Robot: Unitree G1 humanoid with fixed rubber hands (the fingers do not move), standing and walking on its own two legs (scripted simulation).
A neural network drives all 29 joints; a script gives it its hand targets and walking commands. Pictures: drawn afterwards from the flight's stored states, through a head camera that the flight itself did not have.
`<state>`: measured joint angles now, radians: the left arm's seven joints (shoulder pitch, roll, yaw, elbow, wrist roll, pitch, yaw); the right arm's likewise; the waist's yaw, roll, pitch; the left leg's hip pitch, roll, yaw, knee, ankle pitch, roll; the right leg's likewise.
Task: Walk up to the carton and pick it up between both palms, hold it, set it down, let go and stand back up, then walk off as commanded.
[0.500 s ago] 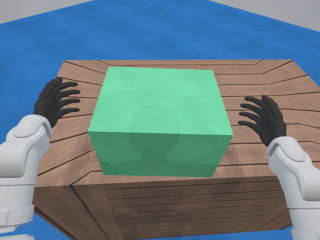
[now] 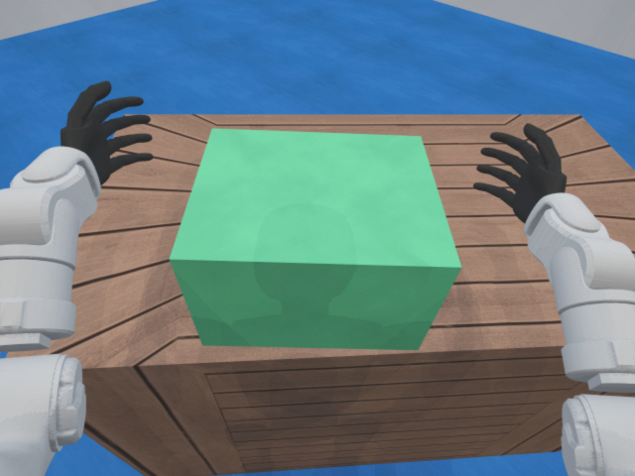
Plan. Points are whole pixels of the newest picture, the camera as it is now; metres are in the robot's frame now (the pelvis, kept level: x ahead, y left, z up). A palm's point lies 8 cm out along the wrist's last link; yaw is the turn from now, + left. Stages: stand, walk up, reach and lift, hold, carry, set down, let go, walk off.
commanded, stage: reach and lift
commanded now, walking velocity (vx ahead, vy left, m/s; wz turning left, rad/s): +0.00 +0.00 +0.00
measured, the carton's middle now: (314, 238) +0.45 +0.00 +0.05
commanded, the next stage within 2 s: none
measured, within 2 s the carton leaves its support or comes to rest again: neither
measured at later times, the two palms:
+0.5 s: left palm (118, 222) +0.41 +0.25 +0.12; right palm (522, 237) +0.38 -0.26 +0.12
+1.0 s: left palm (144, 221) +0.42 +0.22 +0.11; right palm (501, 238) +0.39 -0.24 +0.11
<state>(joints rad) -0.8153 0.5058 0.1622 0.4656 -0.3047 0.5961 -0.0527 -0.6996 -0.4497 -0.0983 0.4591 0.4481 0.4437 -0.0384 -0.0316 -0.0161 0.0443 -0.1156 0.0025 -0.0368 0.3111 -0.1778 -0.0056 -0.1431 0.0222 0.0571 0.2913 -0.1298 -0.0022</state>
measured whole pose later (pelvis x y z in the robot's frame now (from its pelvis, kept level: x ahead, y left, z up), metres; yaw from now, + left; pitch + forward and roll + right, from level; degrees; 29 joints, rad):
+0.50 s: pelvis -0.01 +0.00 +0.00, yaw +1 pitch +2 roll -1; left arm -0.79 0.44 0.03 0.88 -0.30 0.13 -0.06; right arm -0.70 -0.45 -0.02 0.78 0.40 0.16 0.00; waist -0.03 -0.02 0.03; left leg -0.22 0.00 -0.05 0.37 -0.18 -0.01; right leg -0.22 0.02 0.04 0.30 -0.11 0.00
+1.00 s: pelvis -0.01 +0.01 +0.00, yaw +1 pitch +6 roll -1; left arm -0.80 0.36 0.00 0.92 -0.31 0.03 -0.02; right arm -0.70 -0.43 0.05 0.85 0.43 0.03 0.00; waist -0.03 -0.02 -0.04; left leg -0.32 0.00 -0.05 0.40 -0.19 -0.01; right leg -0.32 0.02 0.04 0.32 -0.12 0.00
